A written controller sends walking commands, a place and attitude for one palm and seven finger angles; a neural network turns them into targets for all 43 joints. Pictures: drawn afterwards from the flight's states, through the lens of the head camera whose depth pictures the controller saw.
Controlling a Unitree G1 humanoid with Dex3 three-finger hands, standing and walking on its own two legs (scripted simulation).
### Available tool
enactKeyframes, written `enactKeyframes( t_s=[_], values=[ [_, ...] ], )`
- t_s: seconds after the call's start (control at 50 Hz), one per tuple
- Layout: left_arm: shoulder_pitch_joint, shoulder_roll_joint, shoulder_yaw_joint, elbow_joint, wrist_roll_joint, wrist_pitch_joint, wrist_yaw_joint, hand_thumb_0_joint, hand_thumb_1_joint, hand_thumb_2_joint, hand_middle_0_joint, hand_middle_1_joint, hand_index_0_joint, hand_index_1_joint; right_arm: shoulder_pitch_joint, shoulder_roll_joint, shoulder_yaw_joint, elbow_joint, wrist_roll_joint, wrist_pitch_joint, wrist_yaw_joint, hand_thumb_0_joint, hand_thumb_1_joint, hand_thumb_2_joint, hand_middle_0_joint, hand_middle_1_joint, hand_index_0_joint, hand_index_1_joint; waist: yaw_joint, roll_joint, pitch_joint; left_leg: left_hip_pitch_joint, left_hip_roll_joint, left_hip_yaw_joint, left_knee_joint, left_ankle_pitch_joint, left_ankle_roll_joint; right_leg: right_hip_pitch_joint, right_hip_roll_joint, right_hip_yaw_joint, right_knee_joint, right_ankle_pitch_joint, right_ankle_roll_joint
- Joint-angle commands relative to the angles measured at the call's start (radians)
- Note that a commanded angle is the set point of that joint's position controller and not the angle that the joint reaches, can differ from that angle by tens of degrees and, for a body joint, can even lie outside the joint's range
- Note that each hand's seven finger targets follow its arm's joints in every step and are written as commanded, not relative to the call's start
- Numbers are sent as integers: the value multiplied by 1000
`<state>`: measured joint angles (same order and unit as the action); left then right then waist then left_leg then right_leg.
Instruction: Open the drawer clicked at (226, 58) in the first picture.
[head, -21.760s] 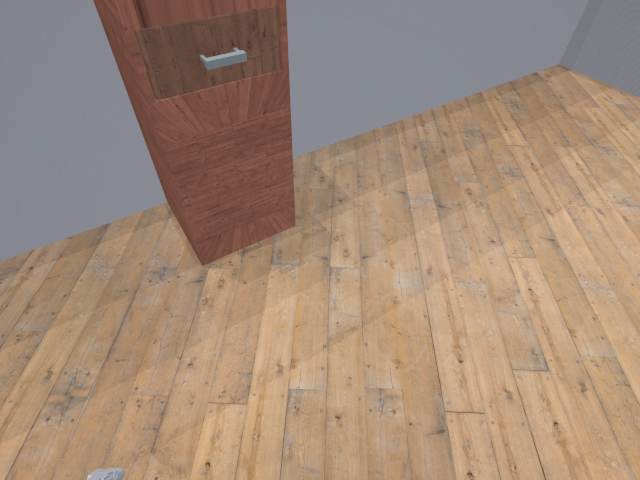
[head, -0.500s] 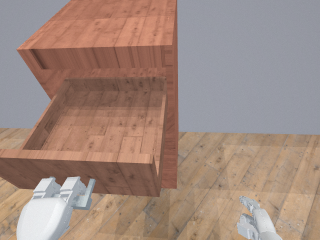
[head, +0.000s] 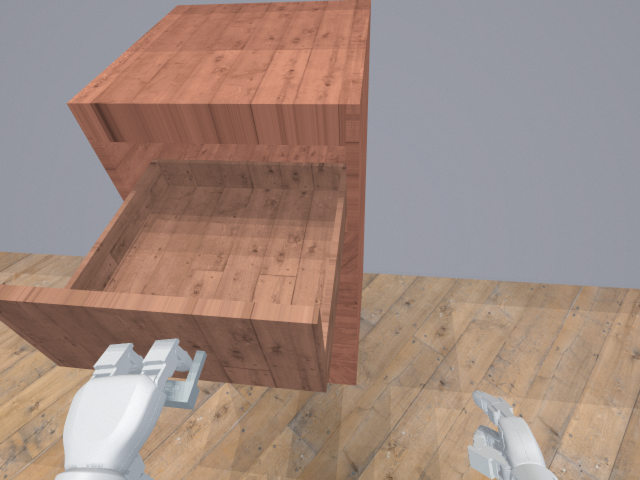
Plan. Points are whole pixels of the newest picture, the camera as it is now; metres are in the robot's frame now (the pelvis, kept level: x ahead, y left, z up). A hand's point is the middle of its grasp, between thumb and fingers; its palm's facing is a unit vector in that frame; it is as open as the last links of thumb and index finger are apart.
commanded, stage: lift the hand off the handle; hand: left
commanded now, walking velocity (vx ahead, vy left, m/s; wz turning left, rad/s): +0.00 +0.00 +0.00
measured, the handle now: (153, 373) +0.21 +0.23 +0.05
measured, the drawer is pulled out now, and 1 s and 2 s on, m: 0.30 0.30 0.30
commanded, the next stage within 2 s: draw the hand back to the body in 1.58 s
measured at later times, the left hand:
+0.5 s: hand (145, 417) +0.17 +0.23 +0.04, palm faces +0.00 -0.10 -0.99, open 13.4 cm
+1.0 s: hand (106, 389) +0.17 +0.24 +0.11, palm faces +0.04 -0.12 -0.99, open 13.1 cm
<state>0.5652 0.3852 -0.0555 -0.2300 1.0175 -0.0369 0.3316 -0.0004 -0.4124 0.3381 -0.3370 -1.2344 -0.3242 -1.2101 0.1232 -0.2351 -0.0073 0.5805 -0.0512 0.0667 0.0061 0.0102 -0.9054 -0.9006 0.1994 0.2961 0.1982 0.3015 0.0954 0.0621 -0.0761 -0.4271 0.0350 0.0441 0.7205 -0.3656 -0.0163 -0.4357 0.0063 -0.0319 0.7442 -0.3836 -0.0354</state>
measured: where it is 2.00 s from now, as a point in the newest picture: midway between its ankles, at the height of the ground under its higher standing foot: outside the picture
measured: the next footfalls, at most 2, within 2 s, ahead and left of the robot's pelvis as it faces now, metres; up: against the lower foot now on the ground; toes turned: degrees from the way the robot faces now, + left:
none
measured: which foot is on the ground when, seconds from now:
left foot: down 0.00-1.00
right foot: down 0.00-1.00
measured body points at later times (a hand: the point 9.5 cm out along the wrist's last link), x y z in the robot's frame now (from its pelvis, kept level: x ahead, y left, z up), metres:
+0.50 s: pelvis +0.00 +0.00 +0.00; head +0.01 -0.04 +0.45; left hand +0.16 +0.23 +0.09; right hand +0.22 -0.19 -0.10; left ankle +0.00 +0.13 -0.71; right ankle +0.00 -0.10 -0.71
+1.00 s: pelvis +0.01 +0.02 +0.02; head +0.00 -0.03 +0.47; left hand +0.16 +0.25 +0.16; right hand +0.24 -0.18 -0.07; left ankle +0.00 +0.13 -0.71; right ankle +0.00 -0.10 -0.71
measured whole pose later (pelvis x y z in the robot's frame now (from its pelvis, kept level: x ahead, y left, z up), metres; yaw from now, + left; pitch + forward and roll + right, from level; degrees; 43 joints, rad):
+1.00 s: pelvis +0.01 +0.02 +0.02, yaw +1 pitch +0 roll +0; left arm 0.55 0.48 -0.04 -0.46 0.91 0.06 0.14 0.00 -0.49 0.30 -0.33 -1.21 -0.46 -1.23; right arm 0.11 -0.26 0.01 0.57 -0.01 0.08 -0.03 0.01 -0.91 -0.90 0.20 0.30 0.20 0.30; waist 0.13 0.11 -0.03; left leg -0.25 0.02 0.03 0.57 -0.31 0.00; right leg -0.23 0.00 -0.04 0.55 -0.31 -0.01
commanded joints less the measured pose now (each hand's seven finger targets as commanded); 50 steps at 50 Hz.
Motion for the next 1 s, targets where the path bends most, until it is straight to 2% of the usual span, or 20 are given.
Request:
enactKeyframes(
  t_s=[0.0, 0.08, 0.2, 0.24, 0.3, 0.32, 0.36, 0.4, 0.42, 0.52, 0.54, 0.62, 0.64, 0.72, 0.76, 0.8, 0.88, 0.9, 0.92, 0.98],
  values=[
    [-11, 135, 123, -194, -3, -6, 57, 0, -500, 300, -300, -1200, -300, -1200, -129, -85, -33, -165, -2, -47, 10, 0, -900, -900, 200, 300, 200, 300, 3, -71, -95, 80, -52, -25, -53, 173, 31, -45, 0, 68, -140, 164, -4],
    [-47, 123, 108, -205, 9, 6, 77, 0, -500, 300, -300, -1200, -300, -1200, -128, -84, -36, -169, -4, -42, 13, 0, -900, -900, 200, 300, 200, 300, -7, -43, -100, 78, -50, -30, -40, 162, 29, -82, 2, 58, -120, 135, -9],
    [-87, 145, 131, -178, 12, 26, 88, 0, -500, 300, -300, -1200, -300, -1200, -126, -82, -34, -158, 0, -36, 0, 0, -900, -900, 200, 300, 200, 300, -12, -70, -117, 62, -51, -30, -30, 150, 33, -71, 4, 51, -111, 154, -4],
    [-109, 123, 104, -174, 9, 37, 83, 0, -500, 300, -300, -1200, -300, -1200, -128, -80, -30, -159, 1, -34, -3, 0, -900, -900, 200, 300, 200, 300, -19, -79, -114, 62, -51, -33, -32, 149, 34, -73, 2, 47, -109, 156, -2],
    [-130, 151, 116, -225, 2, 43, 78, 0, -500, 300, -300, -1200, -300, -1200, -136, -78, -30, -162, 4, -35, -11, 0, -900, -900, 200, 300, 200, 300, -7, -56, -141, 88, -52, -32, -41, 147, 35, -52, -2, 56, -125, 143, -3],
    [-121, 178, 144, -239, -4, 51, 76, 0, -500, 300, -300, -1200, -300, -1200, -141, -82, -27, -165, 8, -35, -15, 0, -900, -900, 200, 300, 200, 300, -3, -44, -155, 98, -51, -32, -44, 162, 33, -32, -1, 64, -134, 154, -5],
    [-146, 170, 134, -256, -16, 56, 61, 0, -500, 300, -300, -1200, -300, -1200, -148, -75, -21, -162, 10, -35, -22, 0, -900, -900, 200, 300, 200, 300, -8, -62, -120, 99, -52, -29, -53, 146, 37, -26, -7, 58, -152, 143, 2],
    [-165, 193, 154, -279, -26, 51, 51, 0, -500, 300, -300, -1200, -300, -1200, -150, -75, -17, -162, 9, -38, -32, 0, -900, -900, 200, 300, 200, 300, -5, -65, -112, 112, -53, -28, -60, 150, 40, -13, -10, 62, -172, 147, 6],
    [-166, 201, 160, -304, -31, 50, 48, 0, -500, 300, -300, -1200, -300, -1200, -153, -79, -15, -167, 9, -41, -33, 0, -900, -900, 200, 300, 200, 300, -2, -42, -129, 134, -53, -31, -65, 168, 36, -5, -9, 78, -180, 155, 1],
    [-128, 228, 202, -356, -56, 36, 38, 0, -500, 300, -300, -1200, -300, -1200, -155, -82, -11, -173, 10, -50, -37, 0, -900, -900, 200, 300, 200, 300, 6, -30, -106, 165, -50, -29, -86, 195, 32, 19, -13, 89, -217, 173, 2],
    [-117, 209, 185, -369, -63, 33, 32, 0, -500, 300, -300, -1200, -300, -1200, -150, -81, -10, -173, 10, -52, -32, 0, -900, -900, 200, 300, 200, 300, 5, -21, -104, 168, -50, -25, -90, 197, 32, 20, -20, 81, -215, 173, 6],
    [-107, 231, 214, -360, -81, 56, 7, 0, -500, 300, -300, -1200, -300, -1200, -177, -88, -9, -174, 22, -43, -36, 0, -900, -900, 200, 300, 200, 300, 9, -40, -73, 171, -48, -22, -123, 197, 34, 64, -19, 77, -251, 191, 12],
    [-123, 220, 199, -373, -85, 57, -5, 0, -500, 300, -300, -1200, -300, -1200, -170, -87, -9, -169, 22, -45, -35, 0, -900, -900, 200, 300, 200, 300, 7, -41, -77, 182, -46, -20, -132, 200, 36, 72, -23, 63, -248, 196, 16],
    [-108, 252, 231, -408, -107, 65, -41, 0, -500, 300, -300, -1200, -300, -1200, -184, -99, -8, -176, 31, -41, -43, 0, -900, -900, 200, 300, 200, 300, 17, -28, -86, 213, -40, -21, -163, 251, 34, 129, -19, 57, -270, 265, 18],
    [-99, 225, 197, -437, -115, 65, -59, 0, -500, 300, -300, -1200, -300, -1200, -174, -101, -10, -179, 33, -40, -39, 0, -900, -900, 200, 300, 200, 300, 16, -23, -74, 224, -36, -14, -175, 261, 37, 134, -22, 35, -276, 261, 25],
    [-131, 237, 197, -446, -111, 68, -73, 0, -500, 300, -300, -1200, -300, -1200, -169, -105, -9, -175, 31, -36, -39, 0, -900, -900, 200, 300, 200, 300, 14, -30, -72, 238, -34, -17, -188, 266, 38, 137, -21, 28, -287, 252, 27],
    [-182, 233, 174, -499, -109, 72, -105, 0, -500, 300, -300, -1200, -300, -1200, -173, -104, -4, -182, 34, -39, -35, 0, -900, -900, 200, 300, 200, 300, 14, 7, -65, 275, -25, -24, -214, 272, 35, 145, -18, 16, -307, 212, 22],
    [-209, 238, 172, -522, -108, 69, -109, 0, -500, 300, -300, -1200, -300, -1200, -171, -104, -3, -185, 33, -40, -35, 0, -900, -900, 200, 300, 200, 300, 13, -12, -74, 284, -24, -26, -218, 280, 36, 148, -18, 15, -310, 216, 23],
    [-205, 246, 185, -553, -117, 70, -114, 0, -500, 300, -300, -1200, -300, -1200, -196, -104, 0, -197, 41, -48, -36, 0, -900, -900, 200, 300, 200, 300, 16, 22, -83, 301, -18, -33, -220, 286, 34, 157, -14, 31, -317, 215, 16],
    [-202, 264, 200, -561, -114, 72, -124, 0, -500, 300, -300, -1200, -300, -1200, -171, -105, 2, -184, 37, -45, -35, 0, -900, -900, 200, 300, 200, 300, 20, 11, -75, 305, -15, -29, -234, 332, 31, 182, -18, 10, -322, 258, 20]
  ],
)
